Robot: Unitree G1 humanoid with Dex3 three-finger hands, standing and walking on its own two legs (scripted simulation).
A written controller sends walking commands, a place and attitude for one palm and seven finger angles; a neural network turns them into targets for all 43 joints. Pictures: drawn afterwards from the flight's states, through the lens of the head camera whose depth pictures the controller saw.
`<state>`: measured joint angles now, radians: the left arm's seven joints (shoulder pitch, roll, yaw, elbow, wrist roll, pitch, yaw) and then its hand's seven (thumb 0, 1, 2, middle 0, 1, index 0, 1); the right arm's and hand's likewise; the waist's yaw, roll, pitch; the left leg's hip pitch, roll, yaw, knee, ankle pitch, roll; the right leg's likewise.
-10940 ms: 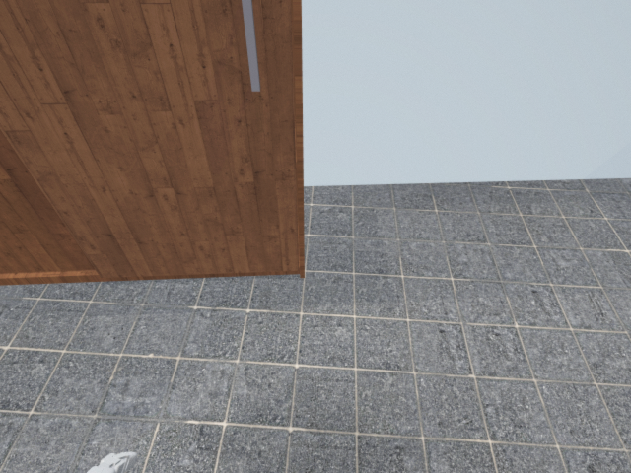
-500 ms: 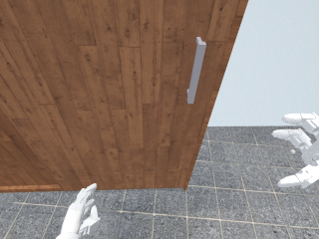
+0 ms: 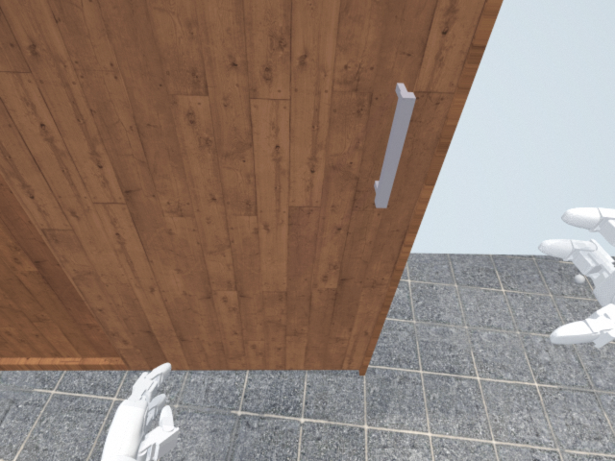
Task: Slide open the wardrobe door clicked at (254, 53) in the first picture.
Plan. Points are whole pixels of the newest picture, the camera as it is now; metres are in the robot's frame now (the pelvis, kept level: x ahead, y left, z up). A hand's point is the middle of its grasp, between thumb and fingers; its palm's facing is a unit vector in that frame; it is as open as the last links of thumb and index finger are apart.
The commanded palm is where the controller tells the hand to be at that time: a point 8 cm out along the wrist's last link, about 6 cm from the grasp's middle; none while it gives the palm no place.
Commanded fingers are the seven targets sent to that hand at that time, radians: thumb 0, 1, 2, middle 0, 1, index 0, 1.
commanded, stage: raise the hand with hooked fingers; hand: right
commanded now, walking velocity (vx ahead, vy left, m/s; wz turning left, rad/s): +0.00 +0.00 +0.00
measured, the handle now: (390, 149) +0.55 -0.12 +0.15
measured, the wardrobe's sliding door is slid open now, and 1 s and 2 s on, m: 0.00 0.00 0.00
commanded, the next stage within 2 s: move the hooked fingers beside the handle in 0.10 s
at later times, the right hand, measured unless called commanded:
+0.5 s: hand (547, 267) +0.30 -0.27 +0.16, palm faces +0.01 +1.00 -0.03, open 14.0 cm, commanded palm +0.28 -0.31 +0.17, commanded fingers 0.00 0.50 -0.30 0.30 1.20 0.30 1.20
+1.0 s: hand (498, 218) +0.37 -0.23 +0.17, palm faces +0.01 +1.00 -0.01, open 14.0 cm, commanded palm +0.35 -0.28 +0.17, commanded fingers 0.00 0.50 -0.30 0.30 1.20 0.30 1.20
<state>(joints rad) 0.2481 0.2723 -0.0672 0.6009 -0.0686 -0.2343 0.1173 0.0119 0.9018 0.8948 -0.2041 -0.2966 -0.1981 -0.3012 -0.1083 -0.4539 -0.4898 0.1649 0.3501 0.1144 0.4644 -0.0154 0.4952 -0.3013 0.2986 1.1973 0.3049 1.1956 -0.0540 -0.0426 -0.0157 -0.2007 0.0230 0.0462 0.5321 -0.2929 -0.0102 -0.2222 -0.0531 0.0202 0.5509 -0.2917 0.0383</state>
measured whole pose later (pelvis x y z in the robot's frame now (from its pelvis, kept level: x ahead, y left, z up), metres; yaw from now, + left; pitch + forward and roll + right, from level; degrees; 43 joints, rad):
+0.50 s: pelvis -0.01 -0.01 +0.00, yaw +0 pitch -2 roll +1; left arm 0.23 0.26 -0.08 0.61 -0.07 -0.22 0.13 0.01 0.90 0.89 -0.21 -0.30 -0.20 -0.30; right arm -0.22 -0.43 -0.39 0.24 0.31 0.14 0.44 -0.02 0.50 -0.30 0.30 1.20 0.30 1.20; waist -0.05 -0.04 0.00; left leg -0.21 0.04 0.05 0.52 -0.28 -0.02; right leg -0.24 -0.04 0.02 0.55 -0.28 0.03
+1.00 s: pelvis +0.00 -0.01 +0.00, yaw +0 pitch +1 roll +0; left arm 0.26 0.27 -0.06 0.64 -0.06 -0.18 0.13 0.01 0.90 0.89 -0.21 -0.30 -0.20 -0.30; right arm -0.44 -0.40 -0.34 0.45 0.24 0.10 0.34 -0.02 0.50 -0.30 0.30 1.20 0.30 1.20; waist -0.01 -0.03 -0.02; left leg -0.26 0.03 0.03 0.53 -0.29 -0.02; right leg -0.27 -0.04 0.01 0.54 -0.28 0.03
